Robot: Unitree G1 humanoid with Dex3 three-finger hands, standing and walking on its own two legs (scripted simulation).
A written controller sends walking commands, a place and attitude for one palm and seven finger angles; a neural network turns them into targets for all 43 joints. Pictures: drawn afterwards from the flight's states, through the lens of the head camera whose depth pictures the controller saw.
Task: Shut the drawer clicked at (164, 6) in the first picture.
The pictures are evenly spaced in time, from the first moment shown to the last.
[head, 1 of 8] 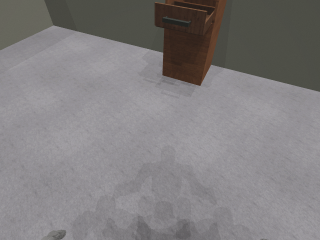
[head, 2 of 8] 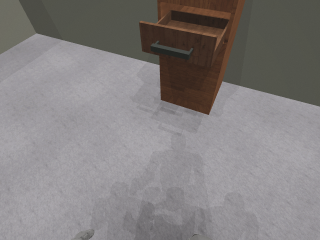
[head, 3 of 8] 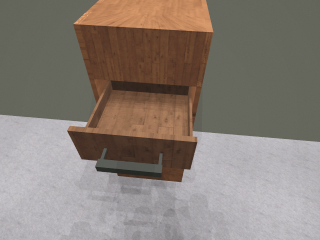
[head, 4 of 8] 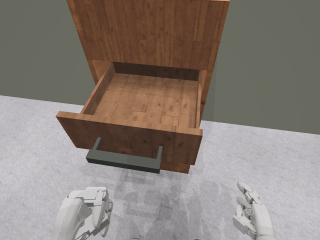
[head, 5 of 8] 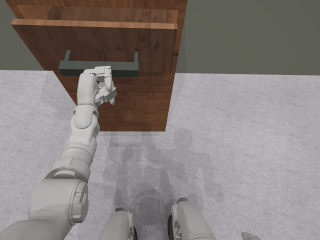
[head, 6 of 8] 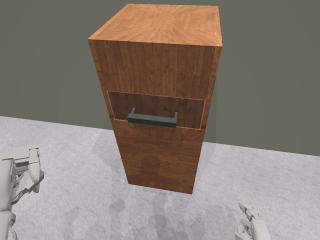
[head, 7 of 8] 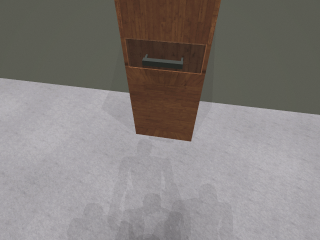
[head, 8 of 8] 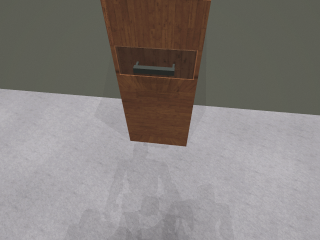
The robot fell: no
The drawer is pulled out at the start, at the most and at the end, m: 0.26 0.26 0.00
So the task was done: yes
